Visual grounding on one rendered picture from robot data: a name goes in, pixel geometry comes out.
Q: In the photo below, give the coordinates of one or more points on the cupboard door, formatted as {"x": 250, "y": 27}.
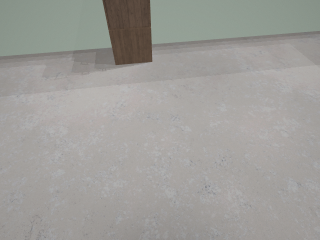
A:
{"x": 127, "y": 13}

